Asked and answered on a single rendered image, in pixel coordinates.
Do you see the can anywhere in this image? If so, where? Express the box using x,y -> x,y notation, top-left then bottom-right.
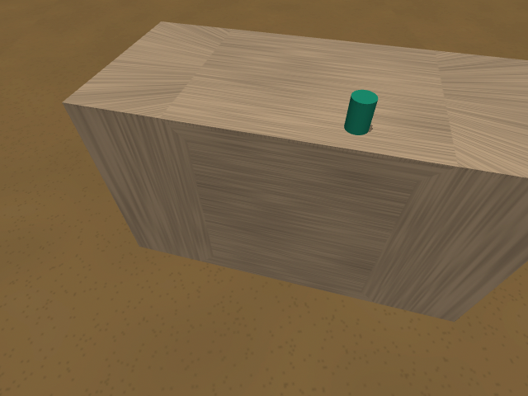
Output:
344,90 -> 378,135

